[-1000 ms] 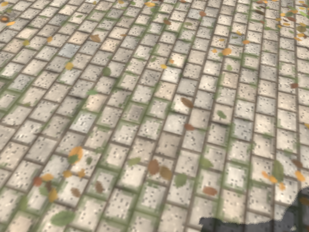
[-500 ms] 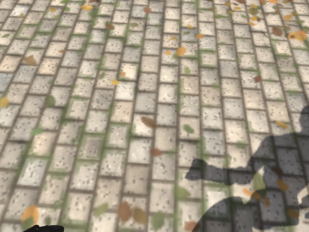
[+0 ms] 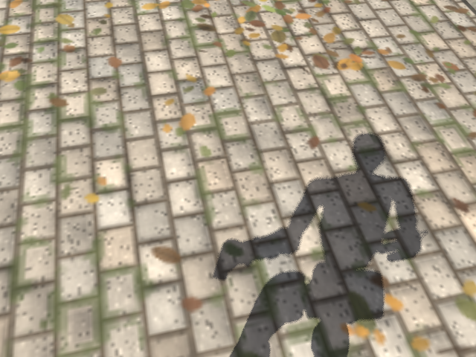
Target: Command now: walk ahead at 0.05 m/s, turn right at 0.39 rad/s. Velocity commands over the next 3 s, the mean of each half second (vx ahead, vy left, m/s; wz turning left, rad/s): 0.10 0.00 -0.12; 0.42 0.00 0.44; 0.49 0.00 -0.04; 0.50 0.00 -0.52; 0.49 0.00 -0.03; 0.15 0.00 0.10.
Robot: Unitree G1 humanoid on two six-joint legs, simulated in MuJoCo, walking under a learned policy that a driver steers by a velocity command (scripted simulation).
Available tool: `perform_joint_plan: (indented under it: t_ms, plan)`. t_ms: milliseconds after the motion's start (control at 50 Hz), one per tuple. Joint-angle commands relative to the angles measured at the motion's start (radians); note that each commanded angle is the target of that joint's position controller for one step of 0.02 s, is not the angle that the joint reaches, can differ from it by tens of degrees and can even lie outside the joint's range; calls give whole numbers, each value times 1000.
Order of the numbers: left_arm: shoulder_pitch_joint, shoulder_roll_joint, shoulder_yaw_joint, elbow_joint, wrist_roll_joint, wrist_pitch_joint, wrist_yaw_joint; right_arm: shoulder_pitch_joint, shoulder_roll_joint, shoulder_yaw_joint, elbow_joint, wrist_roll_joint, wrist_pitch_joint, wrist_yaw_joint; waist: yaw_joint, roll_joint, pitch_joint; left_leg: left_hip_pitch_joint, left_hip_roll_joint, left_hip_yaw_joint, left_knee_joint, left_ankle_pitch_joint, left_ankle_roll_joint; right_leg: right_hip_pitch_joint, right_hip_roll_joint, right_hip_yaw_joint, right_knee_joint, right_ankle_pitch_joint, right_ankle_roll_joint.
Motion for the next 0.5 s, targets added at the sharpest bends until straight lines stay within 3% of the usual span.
perform_joint_plan:
  t_ms: [20,80,140,180,200,220,240,260,280,300,320,360,380,420,460,500]
  plan:
    - [48,34,10,-61,7,-2,6,-9,-142,-44,-46,2,0,-7,9,189,-133,169,209,-186,-183,197,193,4,-31,-24,-83,21,16]
    - [22,12,-5,-65,14,-10,-5,-10,-158,-53,-27,15,5,-1,-8,202,-171,202,236,-176,-166,233,217,100,-53,-38,-278,20,-1]
    - [21,25,-4,-56,13,-9,-17,-1,-174,-57,-5,29,14,7,-17,216,-166,201,249,-195,-160,156,224,178,-52,-63,-447,74,-25]
    - [67,12,-5,-30,16,-11,-27,-16,-168,-52,8,43,19,10,18,198,-146,147,226,-173,-129,96,191,291,-36,-97,-666,221,-63]
    - [73,22,-4,-25,22,-13,-29,26,-153,-48,30,49,18,12,21,178,-132,99,200,-154,-114,44,141,360,-37,-83,-769,289,-93]
    - [76,66,1,-36,34,-13,-25,54,-126,-38,38,38,10,18,5,95,-139,25,157,-111,-46,-52,64,439,-132,38,-801,361,-136]
    - [25,135,12,-48,40,-10,-18,86,-63,-21,22,4,-3,27,-62,-142,-134,-24,35,22,44,-216,-24,398,-285,200,-808,426,-223]
    - [-27,58,-7,-55,51,-20,-24,14,-84,-25,19,-1,-4,21,-18,-164,-102,69,31,-1,46,-244,-52,227,-313,224,-860,286,-280]
    - [-73,14,-22,-59,57,-34,-28,-12,-100,-31,24,3,-3,20,-29,-133,-65,119,33,-11,18,-157,-55,196,-252,178,-866,187,-240]
    - [-47,8,-21,-39,53,-44,-28,-17,-88,-28,39,1,-2,19,-14,-130,-79,140,14,13,6,-111,-59,212,-202,140,-868,43,-199]
    - [-11,47,-11,-29,42,-50,-27,-16,-106,-36,49,6,0,16,12,-144,-54,116,-11,40,44,-139,-61,216,-197,154,-895,-94,-195]
    - [47,119,10,-10,27,-53,-18,-22,-133,-46,43,34,-7,20,39,-180,25,-17,-26,47,172,-238,-38,230,-269,256,-970,-257,-242]
    - [77,118,12,-2,26,-60,-12,-34,-139,-50,37,49,-14,27,57,-189,53,-107,-1,19,252,-288,-20,270,-313,305,-993,-257,-269]
    - [120,93,11,17,18,-81,-5,-46,-136,-54,31,64,-26,38,72,-155,83,-302,55,-36,362,-335,12,411,-369,343,-1002,-173,-305]
    - [114,82,14,23,9,-97,-3,-52,-111,-46,33,63,-37,49,74,-91,69,-334,75,-45,330,-304,25,487,-367,279,-1000,-48,-298]
    - [79,94,21,21,11,-105,-10,-49,-92,-37,37,58,-42,61,66,-67,32,-231,74,-11,265,-252,23,463,-336,172,-996,84,-280]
